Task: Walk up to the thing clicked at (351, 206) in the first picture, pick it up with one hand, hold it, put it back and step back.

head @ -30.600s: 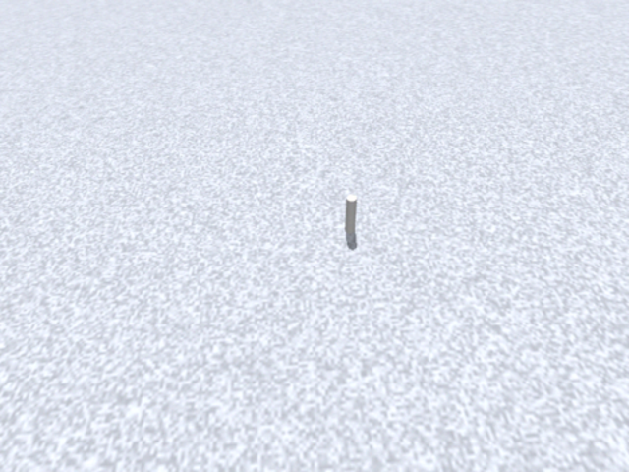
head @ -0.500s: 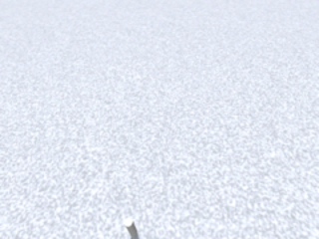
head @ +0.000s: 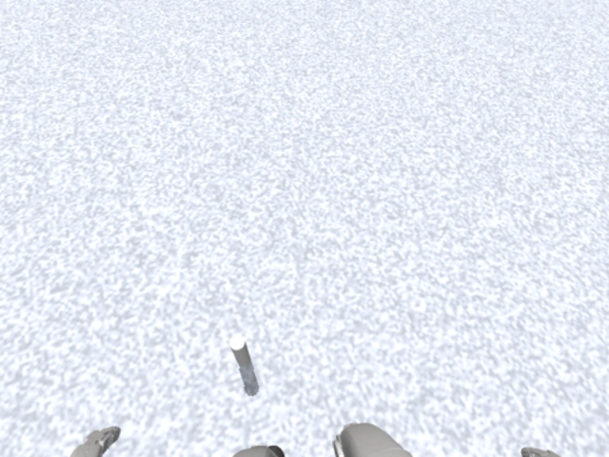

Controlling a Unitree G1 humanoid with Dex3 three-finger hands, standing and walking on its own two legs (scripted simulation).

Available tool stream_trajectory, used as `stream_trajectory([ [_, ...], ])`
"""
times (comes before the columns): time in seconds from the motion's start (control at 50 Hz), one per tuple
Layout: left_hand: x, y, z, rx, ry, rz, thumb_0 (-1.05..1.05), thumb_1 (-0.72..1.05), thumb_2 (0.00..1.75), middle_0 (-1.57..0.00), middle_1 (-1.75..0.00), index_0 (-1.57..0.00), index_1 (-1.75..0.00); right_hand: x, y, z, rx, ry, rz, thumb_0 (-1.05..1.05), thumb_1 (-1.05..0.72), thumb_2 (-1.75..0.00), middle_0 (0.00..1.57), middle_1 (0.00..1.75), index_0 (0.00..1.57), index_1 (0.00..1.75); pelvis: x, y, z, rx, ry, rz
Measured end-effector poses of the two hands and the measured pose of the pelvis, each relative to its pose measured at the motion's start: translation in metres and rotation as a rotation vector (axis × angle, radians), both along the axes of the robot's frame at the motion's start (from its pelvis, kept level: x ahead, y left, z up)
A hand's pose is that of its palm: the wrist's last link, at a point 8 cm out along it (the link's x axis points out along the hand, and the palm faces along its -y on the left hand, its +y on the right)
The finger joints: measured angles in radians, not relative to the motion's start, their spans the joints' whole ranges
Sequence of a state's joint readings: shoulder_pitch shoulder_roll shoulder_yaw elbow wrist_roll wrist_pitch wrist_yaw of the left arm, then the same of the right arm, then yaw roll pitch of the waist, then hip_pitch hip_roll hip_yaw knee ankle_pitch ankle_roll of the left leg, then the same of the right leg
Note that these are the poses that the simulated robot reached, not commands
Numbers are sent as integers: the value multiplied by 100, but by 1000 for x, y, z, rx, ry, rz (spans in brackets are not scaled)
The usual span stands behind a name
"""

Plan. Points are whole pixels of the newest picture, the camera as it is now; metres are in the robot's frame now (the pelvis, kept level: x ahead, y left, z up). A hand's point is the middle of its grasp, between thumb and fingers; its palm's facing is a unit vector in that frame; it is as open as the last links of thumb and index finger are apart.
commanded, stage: step back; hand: left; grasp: from the side
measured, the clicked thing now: (240, 351) +0.43 +0.17 -0.67
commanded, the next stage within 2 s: none
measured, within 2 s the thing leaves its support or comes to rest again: neither
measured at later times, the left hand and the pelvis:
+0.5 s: hand out of the picture -0.04 +0.23 -0.13, palm faces -0.01 -0.90 -0.43, open 7.4 cm; pelvis -0.13 -0.03 +0.00, yaw -1 degrees
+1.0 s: hand out of the picture -0.22 +0.25 -0.16, palm faces -0.01 -0.93 -0.38, open 7.4 cm; pelvis -0.31 -0.03 -0.01, yaw -2 degrees
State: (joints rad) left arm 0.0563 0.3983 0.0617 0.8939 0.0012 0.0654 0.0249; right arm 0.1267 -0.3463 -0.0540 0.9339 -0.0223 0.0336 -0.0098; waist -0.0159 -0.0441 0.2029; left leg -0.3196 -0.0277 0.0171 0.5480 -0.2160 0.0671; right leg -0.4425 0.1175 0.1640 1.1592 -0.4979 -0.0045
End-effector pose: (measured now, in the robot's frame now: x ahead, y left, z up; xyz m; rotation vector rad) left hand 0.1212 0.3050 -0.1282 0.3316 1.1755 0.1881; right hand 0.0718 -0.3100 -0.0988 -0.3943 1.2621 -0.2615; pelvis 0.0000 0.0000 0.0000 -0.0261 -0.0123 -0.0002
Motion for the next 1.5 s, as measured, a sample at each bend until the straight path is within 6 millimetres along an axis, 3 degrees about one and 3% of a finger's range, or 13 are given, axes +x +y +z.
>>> stream_trajectory([
  [0.18, -62, -11, -1, 27, 51, -36, 0, 90, 89, -20, -30, -20, -30, -22, -4, -16, 45, -136, 6, 0, -90, -89, 21, 30, 21, 30, -48, -10, -11, 24, -24, -62],
  [0.28, -108, -24, 7, 53, 46, -29, 0, 90, 89, -20, -30, -20, -30, -51, -24, -32, 75, -157, -6, 0, -90, -89, 21, 30, 21, 30, -81, -25, -19, 8, -41, -66],
  [0.38, -155, -32, 29, 70, 50, 10, 0, 90, 89, -20, -30, -20, -30, -89, -35, -25, 89, -109, -23, 0, -91, -89, 20, 30, 20, 30, -103, -34, -4, 71, -37, -69],
  [0.54, -169, -31, 39, 82, -58, 10, 1, 90, 89, -20, -30, -20, -30, -157, -44, -25, 41, 4, 9, 0, -91, -89, 20, 30, 20, 30, -146, -33, -2, 45, -2, -2],
  [0.68, -200, -20, 11, 24, -126, 18, 0, 90, 89, -20, -30, -20, -30, -191, -21, -24, 19, -5, 65, 0, -91, -89, 20, 30, 20, 30, -199, -21, -16, 48, -36, 46],
  [0.76, -232, -18, 5, -8, -88, 39, 0, 90, 89, -20, -30, -20, -30, -211, -9, -9, 24, -50, 84, 0, -91, -89, 20, 30, 20, 30, -222, -15, -10, 16, -47, 45],
  [0.88, -287, -14, 10, -15, -55, 63, 0, 90, 89, -20, -30, -20, -30, -227, -8, 10, 5, -113, 100, 0, -90, -89, 21, 30, 21, 30, -258, -18, 0, -5, -19, 16],
  [1.02, -361, -17, 2, 37, 45, 24, 0, 90, 89, -20, -30, -20, -30, -252, -25, 5, 8, -212, 106, 0, -90, -89, 21, 30, 21, 30, -316, -31, -10, 9, -19, -44],
  [1.1, -404, -31, 2, 60, 73, 15, 0, 90, 89, -20, -30, -20, -30, -284, -45, -14, 32, -226, 82, 0, -90, -89, 21, 30, 21, 30, -353, -43, -20, -9, -38, -54],
  [1.22, -464, -45, 27, 73, 86, 40, 1, 90, 89, -20, -30, -20, -30, -356, -55, -20, 71, -136, 22, 0, -91, -89, 20, 30, 20, 30, -388, -52, -6, 66, -31, -55],
  [1.36, -472, -38, 33, 105, -22, 29, 1, 90, 89, -21, -30, -21, -30, -440, -56, -29, 47, -3, 29, 0, -91, -89, 20, 30, 20, 30, -433, -50, -8, 47, -1, 16],
  [1.44, -476, -29, 18, 82, -109, 33, 1, 90, 89, -20, -30, -20, -30, -475, -44, -33, 29, 40, 62, 0, -91, -89, 20, 30, 20, 30, -467, -45, -19, 52, -21, 62],
  [1.5, -492, -33, 10, 47, -110, 40, 0, 90, 89, -20, -30, -20, -30, -494, -34, -25, 40, 32, 73, 0, -91, -89, 20, 30, 20, 30, -489, -44, -16, 60, -39, 43],
])
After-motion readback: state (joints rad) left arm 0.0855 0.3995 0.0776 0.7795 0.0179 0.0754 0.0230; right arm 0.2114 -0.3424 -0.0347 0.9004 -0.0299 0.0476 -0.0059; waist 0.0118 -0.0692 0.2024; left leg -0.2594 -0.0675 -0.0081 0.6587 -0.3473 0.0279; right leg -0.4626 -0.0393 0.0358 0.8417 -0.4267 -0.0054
